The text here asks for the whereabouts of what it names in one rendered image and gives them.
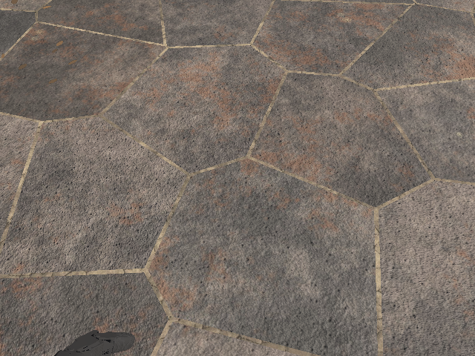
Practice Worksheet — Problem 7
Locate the robot left hand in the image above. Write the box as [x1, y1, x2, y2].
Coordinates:
[54, 330, 135, 356]

